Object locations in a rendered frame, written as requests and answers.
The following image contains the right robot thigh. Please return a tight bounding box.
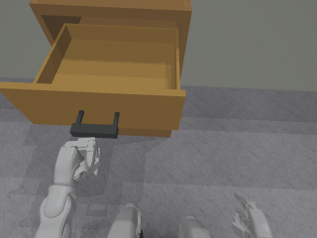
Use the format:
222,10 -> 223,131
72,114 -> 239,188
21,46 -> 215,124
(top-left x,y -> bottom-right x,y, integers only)
177,218 -> 213,238

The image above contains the robot right shin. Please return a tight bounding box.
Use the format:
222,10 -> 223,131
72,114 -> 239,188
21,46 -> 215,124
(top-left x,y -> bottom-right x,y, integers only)
184,216 -> 194,220

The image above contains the handle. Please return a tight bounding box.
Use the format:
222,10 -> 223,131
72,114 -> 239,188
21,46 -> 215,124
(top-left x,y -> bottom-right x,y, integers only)
69,110 -> 120,139

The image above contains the robot left hand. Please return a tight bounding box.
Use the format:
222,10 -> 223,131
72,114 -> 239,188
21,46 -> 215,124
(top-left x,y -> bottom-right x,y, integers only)
53,137 -> 102,187

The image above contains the drawer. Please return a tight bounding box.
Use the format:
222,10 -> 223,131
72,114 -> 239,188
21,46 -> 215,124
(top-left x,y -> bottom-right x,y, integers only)
0,23 -> 186,131

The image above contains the robot right hand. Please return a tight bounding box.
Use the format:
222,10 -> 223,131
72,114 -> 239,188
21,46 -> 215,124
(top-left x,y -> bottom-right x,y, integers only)
232,191 -> 273,238

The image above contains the cabinet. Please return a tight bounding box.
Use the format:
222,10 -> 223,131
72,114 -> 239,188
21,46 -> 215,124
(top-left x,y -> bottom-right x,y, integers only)
29,0 -> 192,138

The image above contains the robot left forearm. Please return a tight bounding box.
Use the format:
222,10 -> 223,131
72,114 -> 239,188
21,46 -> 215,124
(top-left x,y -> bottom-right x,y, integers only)
34,183 -> 78,238

